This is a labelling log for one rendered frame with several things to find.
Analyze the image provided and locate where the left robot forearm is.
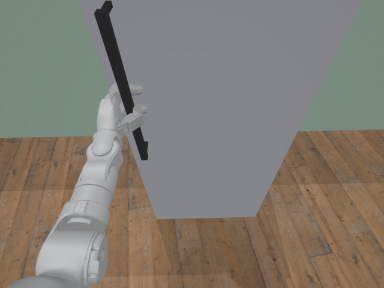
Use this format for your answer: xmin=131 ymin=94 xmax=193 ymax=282
xmin=35 ymin=130 xmax=124 ymax=276

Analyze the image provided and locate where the handle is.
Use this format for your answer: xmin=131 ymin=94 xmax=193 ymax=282
xmin=94 ymin=1 xmax=148 ymax=160

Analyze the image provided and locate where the robot left upper arm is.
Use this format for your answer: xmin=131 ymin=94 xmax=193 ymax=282
xmin=6 ymin=229 xmax=107 ymax=288

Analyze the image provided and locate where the fridge door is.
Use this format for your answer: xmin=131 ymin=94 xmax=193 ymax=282
xmin=79 ymin=0 xmax=363 ymax=220

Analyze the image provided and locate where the left robot hand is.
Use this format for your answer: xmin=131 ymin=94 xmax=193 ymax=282
xmin=97 ymin=82 xmax=148 ymax=139

